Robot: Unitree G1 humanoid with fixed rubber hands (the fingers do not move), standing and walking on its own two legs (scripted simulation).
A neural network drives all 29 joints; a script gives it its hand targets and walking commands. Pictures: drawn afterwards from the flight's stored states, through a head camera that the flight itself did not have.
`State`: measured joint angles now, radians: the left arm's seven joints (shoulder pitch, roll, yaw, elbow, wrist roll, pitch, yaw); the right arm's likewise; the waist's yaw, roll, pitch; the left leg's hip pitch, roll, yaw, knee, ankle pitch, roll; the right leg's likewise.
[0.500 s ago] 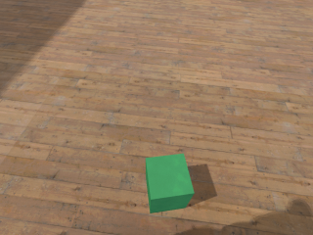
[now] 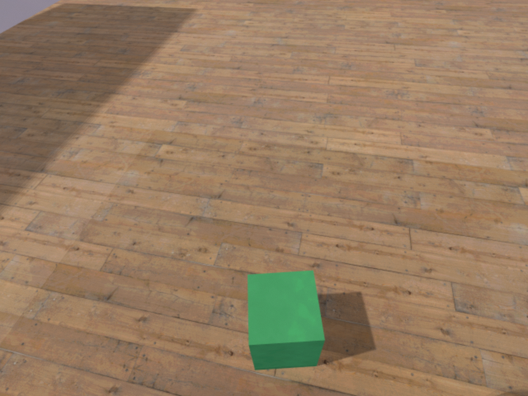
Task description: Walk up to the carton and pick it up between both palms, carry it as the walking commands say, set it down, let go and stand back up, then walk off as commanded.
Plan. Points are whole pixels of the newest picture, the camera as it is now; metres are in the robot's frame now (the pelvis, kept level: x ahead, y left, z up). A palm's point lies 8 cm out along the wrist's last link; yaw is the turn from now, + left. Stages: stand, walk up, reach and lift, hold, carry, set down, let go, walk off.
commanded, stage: walk up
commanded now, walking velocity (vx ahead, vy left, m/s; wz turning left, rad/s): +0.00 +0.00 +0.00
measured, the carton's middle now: (283, 321) +0.46 +0.00 -0.63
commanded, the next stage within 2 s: stand in 1.04 s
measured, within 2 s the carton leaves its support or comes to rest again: neither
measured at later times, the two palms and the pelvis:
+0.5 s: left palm out of the picture -0.06 +0.25 -0.16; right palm out of the picture +0.03 -0.21 -0.14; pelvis +0.02 +0.02 -0.01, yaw +1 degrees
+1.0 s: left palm out of the picture +0.06 +0.22 -0.15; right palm out of the picture +0.05 -0.21 -0.15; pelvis +0.08 +0.00 +0.00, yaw +2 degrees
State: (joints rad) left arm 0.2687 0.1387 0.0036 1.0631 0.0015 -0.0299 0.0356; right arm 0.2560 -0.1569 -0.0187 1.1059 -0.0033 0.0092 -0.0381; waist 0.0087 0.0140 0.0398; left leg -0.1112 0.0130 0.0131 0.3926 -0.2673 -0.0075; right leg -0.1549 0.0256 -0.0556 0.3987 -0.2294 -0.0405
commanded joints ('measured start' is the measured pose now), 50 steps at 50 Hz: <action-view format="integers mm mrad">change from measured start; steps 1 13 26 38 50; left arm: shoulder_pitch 67 82 -8 100 107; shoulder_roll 111 94 67 84 79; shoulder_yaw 24 16 50 18 15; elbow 5 70 -1 59 76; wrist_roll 6 11 29 9 3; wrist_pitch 2 7 19 15 5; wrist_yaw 2 0 -22 -2 11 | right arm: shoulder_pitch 66 73 298 234 188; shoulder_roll -66 -64 -116 -17 -29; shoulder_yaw -5 5 -20 17 9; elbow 10 43 5 31 59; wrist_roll -3 -1 -31 -2 -3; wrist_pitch -14 -18 -50 -27 -21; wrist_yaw -5 -6 -8 -13 -13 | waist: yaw -3 -4 -69 -1 -10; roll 17 -6 179 -94 -19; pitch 7 46 181 55 2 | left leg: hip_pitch -9 -38 -89 -71 29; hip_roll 89 90 459 99 122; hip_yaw -60 -59 -400 44 60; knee -67 -95 -313 -48 -69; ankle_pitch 244 124 -238 102 228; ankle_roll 26 36 155 21 7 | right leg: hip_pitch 27 -8 -496 3 41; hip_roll -138 -136 -87 -178 -156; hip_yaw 122 113 59 103 81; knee -56 -90 498 20 -3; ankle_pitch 275 110 -210 413 459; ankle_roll -10 -2 32 -1 -26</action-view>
